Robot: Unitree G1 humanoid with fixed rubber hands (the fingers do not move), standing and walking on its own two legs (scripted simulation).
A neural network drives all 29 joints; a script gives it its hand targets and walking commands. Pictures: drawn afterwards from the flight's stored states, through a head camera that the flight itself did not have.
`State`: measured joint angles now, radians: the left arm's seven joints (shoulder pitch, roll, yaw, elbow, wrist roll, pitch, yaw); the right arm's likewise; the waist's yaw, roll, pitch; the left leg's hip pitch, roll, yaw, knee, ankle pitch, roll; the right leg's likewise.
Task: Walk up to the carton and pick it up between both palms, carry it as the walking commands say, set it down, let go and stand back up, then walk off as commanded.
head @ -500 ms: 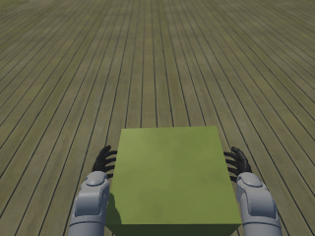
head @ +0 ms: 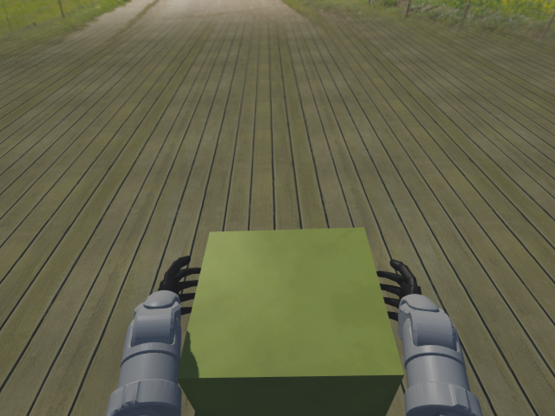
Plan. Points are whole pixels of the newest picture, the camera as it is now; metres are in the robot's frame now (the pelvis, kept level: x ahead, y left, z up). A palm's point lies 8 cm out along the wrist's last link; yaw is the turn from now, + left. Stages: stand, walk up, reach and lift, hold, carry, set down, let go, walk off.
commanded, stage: set down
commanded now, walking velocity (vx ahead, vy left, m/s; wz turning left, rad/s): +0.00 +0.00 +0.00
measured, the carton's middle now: (289, 326) +0.31 +0.01 -0.06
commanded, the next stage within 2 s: none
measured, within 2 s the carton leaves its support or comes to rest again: neither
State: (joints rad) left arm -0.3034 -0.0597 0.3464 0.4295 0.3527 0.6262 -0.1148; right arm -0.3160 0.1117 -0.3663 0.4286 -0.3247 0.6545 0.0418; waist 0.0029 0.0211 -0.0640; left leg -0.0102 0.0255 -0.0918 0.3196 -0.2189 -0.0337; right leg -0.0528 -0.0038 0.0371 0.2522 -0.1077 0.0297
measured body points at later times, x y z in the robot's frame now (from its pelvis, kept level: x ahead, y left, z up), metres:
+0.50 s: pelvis +0.00 +0.00 -0.02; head +0.08 +0.00 +0.43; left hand +0.31 +0.18 -0.06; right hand +0.30 -0.19 -0.07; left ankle -0.02 +0.14 -0.75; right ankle +0.03 -0.14 -0.75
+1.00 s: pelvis -0.07 +0.00 -0.10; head +0.11 -0.03 +0.31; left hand +0.33 +0.17 -0.16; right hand +0.32 -0.20 -0.16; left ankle -0.02 +0.14 -0.75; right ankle +0.03 -0.14 -0.75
